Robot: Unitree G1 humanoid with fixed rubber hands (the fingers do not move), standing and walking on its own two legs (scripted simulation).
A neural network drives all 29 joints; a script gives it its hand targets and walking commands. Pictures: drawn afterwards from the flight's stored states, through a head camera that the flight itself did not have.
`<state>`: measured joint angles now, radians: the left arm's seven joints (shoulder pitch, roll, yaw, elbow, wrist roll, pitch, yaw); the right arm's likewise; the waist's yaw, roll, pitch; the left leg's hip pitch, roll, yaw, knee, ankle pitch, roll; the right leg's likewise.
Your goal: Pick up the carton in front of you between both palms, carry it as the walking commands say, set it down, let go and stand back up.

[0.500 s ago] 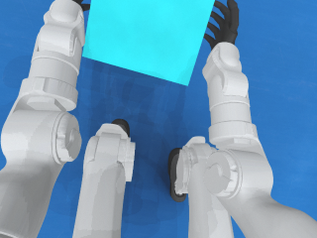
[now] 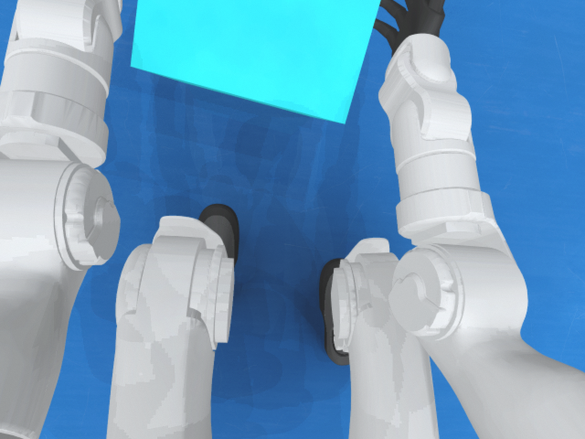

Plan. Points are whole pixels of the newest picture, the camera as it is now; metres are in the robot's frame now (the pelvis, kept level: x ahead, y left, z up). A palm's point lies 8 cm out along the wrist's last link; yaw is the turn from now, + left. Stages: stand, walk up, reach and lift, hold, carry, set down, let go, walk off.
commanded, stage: set down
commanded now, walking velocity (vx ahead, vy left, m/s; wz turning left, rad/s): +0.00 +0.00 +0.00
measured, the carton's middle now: (264, 15) +0.55 +0.12 -0.25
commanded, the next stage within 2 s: none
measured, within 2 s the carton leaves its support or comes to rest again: rests again in 0.20 s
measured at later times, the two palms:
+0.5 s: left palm out of the picture +0.55 +0.28 -0.17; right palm (415, 28) +0.56 -0.04 -0.17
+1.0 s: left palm (80, 5) +0.50 +0.32 -0.22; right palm (422, 65) +0.53 -0.07 -0.21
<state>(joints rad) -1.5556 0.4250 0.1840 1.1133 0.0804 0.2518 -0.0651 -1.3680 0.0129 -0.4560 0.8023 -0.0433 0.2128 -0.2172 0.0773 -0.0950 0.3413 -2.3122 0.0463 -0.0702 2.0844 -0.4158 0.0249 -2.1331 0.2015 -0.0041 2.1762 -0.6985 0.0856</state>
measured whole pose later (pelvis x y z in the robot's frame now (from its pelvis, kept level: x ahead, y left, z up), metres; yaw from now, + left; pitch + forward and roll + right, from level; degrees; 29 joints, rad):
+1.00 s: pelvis +0.00 +0.00 -0.01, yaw +0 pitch +33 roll -4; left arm -1.50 0.61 0.20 1.20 -0.10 0.04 -0.06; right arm -1.43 -0.17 -0.18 0.94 0.14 0.12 -0.20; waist 0.05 -0.08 0.53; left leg -2.28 0.08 -0.04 2.12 -0.43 0.04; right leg -2.11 0.18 0.00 2.22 -0.69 0.08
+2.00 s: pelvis +0.02 +0.02 +0.21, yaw +3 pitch +44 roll -7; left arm -1.29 0.49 0.25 0.97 0.03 0.22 -0.14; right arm -1.11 -0.07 -0.33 0.66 0.01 0.25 -0.18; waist -0.01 -0.03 0.03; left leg -1.81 -0.01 -0.05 1.32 -0.29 0.04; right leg -1.65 0.08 0.02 1.37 -0.50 0.06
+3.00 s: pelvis +0.13 +0.00 +0.39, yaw +8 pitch +5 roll +1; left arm 0.18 0.22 0.08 0.46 0.00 0.01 -0.05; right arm 0.19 -0.20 -0.04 0.46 0.01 0.01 0.06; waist -0.02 -0.04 0.04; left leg -0.36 -0.02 -0.01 0.43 -0.16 0.00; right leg -0.23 0.02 0.07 0.47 -0.32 -0.01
